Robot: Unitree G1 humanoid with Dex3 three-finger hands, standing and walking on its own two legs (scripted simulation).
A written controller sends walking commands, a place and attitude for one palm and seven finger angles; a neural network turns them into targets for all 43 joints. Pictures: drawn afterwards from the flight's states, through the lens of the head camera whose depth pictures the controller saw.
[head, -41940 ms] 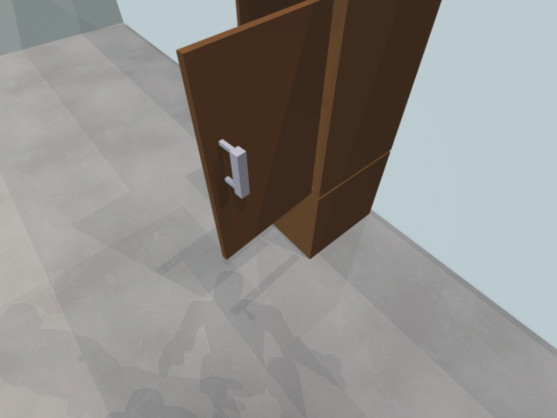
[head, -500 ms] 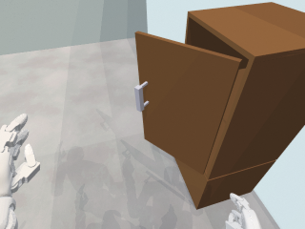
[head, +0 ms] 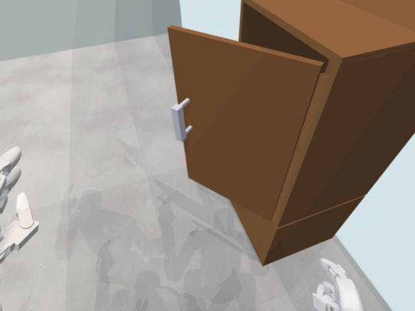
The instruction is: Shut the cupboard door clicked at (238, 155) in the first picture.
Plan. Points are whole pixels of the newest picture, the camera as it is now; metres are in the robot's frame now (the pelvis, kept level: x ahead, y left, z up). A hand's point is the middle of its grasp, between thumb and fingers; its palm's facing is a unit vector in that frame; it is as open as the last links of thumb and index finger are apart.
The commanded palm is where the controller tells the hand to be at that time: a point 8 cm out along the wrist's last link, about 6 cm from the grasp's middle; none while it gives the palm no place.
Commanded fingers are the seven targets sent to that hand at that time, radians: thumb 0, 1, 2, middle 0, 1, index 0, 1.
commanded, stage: step back with the hand held close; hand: left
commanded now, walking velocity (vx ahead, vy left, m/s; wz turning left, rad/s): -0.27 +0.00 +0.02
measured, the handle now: (183, 119) +0.63 +0.13 +0.00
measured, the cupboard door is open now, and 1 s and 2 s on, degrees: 36 36 36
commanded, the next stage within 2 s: stop stepping back and stand still in 0.94 s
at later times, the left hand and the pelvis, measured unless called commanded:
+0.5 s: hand out of the picture +0.11 +0.28 +0.16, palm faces +0.50 -0.74 -0.45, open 7.4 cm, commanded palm +0.04 +0.31 +0.18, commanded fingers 0.00 0.90 0.90 -0.20 -0.30 -0.20 -0.30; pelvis -0.08 +0.00 -0.02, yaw +2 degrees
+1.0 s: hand out of the picture +0.02 +0.30 +0.17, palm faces +0.47 -0.80 -0.38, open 7.4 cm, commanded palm -0.03 +0.32 +0.18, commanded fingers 0.00 0.90 0.90 -0.20 -0.30 -0.20 -0.30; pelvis -0.18 +0.03 -0.02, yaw -1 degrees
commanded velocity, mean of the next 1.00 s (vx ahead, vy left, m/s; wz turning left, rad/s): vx -0.34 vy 0.00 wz -0.02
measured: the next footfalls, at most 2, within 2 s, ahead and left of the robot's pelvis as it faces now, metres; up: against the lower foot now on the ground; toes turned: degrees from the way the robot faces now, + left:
right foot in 0.96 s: -0.23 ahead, -0.12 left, +0.00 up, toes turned +0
left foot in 1.34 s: -0.12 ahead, +0.15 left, +0.00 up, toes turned -3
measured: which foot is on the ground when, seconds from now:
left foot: down 0.00-1.00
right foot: down 0.00-0.70, up 0.72-0.94, down 0.96-1.00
